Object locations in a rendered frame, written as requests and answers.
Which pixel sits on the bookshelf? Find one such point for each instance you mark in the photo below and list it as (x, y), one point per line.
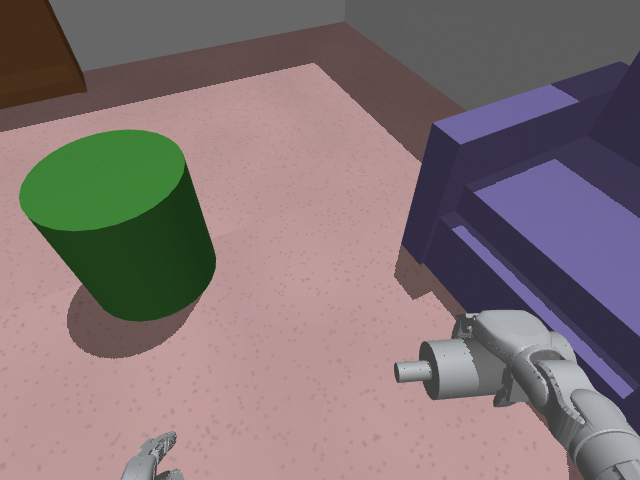
(36, 60)

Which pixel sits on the bottle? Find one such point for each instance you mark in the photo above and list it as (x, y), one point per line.
(458, 368)

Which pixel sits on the armchair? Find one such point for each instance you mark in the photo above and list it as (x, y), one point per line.
(533, 203)

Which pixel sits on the left robot hand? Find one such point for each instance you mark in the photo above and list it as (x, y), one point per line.
(144, 465)

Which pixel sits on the right robot hand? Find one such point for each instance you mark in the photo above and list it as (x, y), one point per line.
(504, 333)

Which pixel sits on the right robot arm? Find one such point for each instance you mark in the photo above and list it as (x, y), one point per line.
(600, 442)

